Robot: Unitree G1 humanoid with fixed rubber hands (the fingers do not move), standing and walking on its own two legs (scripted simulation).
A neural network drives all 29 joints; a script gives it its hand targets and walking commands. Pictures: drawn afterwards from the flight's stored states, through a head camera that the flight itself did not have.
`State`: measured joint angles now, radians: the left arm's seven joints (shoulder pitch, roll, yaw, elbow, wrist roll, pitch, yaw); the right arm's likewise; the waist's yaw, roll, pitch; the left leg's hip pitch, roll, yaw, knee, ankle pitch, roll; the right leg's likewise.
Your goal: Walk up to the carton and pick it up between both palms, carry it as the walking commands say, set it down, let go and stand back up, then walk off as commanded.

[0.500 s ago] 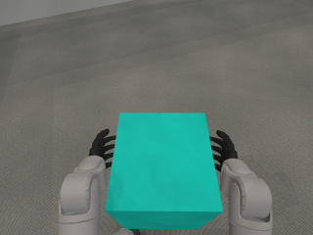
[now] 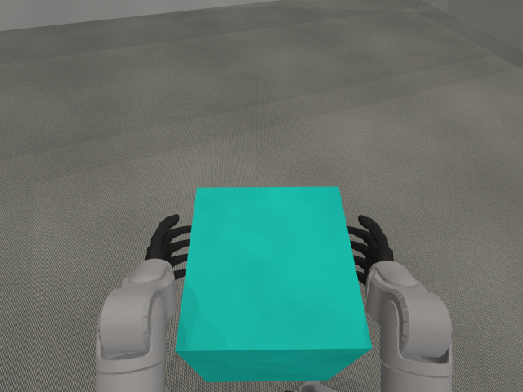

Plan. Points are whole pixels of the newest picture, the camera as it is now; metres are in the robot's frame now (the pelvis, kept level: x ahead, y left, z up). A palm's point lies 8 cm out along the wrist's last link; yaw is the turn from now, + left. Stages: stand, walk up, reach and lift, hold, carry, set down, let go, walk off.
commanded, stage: carry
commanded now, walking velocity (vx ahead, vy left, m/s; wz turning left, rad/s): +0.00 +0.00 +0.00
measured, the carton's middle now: (267, 291) +0.27 +0.00 +0.01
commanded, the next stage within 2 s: none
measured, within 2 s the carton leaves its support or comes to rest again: neither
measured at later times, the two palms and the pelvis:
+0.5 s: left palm (180, 166) +0.47 +0.16 +0.08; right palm (346, 173) +0.46 -0.13 +0.08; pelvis +0.20 +0.02 -0.01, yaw -1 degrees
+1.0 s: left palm (169, 166) +0.48 +0.19 +0.07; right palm (330, 174) +0.47 -0.10 +0.07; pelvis +0.20 +0.04 -0.01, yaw +0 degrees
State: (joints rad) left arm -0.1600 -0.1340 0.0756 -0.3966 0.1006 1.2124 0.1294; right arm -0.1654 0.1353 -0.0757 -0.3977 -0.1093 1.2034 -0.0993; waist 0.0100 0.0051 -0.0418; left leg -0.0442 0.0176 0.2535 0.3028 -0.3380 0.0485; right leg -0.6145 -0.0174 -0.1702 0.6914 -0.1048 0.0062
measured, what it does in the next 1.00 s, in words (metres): walks ahead: right foot, then left foot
